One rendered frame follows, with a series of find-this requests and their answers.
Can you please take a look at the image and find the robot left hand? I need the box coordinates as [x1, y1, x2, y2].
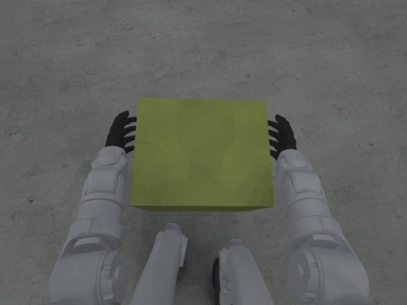
[105, 111, 137, 154]

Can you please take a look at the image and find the carton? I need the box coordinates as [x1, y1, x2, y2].
[129, 98, 274, 212]

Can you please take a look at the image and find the left robot upper arm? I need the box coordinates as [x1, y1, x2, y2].
[38, 249, 127, 305]

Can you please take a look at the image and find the robot right hand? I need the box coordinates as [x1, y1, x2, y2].
[268, 114, 297, 160]

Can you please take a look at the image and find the right robot foot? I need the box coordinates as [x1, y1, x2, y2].
[212, 257, 232, 305]

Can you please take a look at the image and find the robot left thigh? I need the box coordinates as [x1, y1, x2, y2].
[129, 229, 188, 305]

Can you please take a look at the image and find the left robot forearm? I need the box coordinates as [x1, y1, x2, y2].
[47, 146, 129, 303]

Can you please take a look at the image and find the right robot forearm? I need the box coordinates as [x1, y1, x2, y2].
[275, 149, 369, 298]

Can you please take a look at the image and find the right robot upper arm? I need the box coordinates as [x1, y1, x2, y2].
[287, 245, 377, 305]

